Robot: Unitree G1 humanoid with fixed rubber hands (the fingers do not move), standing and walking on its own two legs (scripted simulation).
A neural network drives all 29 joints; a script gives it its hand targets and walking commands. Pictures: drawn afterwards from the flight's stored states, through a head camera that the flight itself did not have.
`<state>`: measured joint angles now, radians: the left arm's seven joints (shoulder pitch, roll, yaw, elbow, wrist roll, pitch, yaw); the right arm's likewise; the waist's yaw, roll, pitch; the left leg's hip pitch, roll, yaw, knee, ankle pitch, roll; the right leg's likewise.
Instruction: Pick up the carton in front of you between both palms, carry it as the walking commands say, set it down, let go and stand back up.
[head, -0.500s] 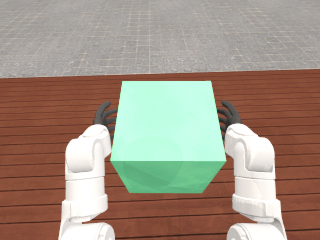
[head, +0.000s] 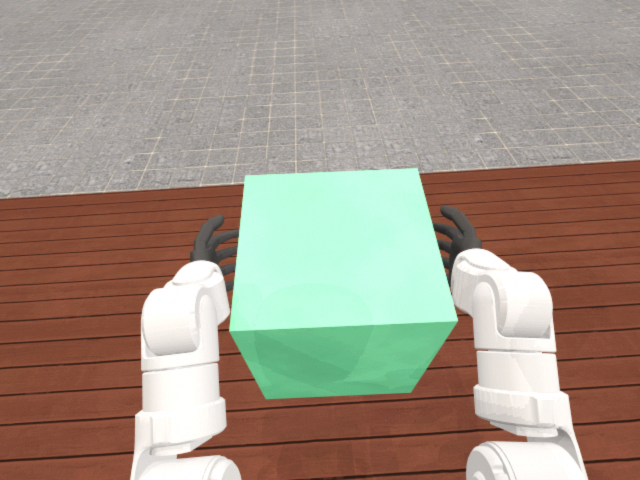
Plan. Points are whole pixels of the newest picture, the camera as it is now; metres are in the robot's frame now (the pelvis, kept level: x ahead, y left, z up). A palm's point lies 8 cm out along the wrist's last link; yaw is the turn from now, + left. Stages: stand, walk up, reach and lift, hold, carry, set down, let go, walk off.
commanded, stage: carry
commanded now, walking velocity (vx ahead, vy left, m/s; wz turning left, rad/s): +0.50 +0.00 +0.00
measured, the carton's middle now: (335, 293) +0.36 -0.01 +0.06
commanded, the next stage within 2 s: none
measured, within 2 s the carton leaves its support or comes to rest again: neither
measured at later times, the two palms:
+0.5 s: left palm (226, 152) +0.66 +0.17 +0.09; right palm (392, 145) +0.65 -0.13 +0.09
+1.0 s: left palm (262, 93) +0.97 +0.13 +0.05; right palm (386, 89) +0.96 -0.17 +0.05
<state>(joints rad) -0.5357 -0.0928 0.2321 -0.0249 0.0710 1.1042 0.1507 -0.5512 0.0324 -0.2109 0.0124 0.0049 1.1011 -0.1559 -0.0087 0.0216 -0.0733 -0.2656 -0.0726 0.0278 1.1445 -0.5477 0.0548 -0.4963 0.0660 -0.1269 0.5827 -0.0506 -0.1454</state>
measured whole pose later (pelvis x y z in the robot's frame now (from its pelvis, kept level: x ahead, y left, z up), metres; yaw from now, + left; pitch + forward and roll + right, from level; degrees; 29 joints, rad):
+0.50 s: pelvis +0.32 +0.02 -0.04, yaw -1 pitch +4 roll +0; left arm -0.57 -0.03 0.21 0.03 -0.01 1.09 0.15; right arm -0.53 0.09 -0.23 -0.04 -0.07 1.10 -0.15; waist 0.03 -0.02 -0.08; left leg -0.49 -0.06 0.12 0.59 -0.09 0.13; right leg -0.27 0.07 -0.03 1.14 -0.56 -0.05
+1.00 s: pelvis +0.63 +0.00 -0.08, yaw +0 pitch +4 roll +0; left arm -0.53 -0.10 0.24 -0.01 0.07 1.10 0.15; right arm -0.55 0.04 -0.21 0.04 0.00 1.09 -0.16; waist -0.03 0.02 -0.10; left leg -0.20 -0.07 0.03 1.02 -0.54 0.05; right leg -0.50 0.06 -0.12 0.55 0.00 -0.13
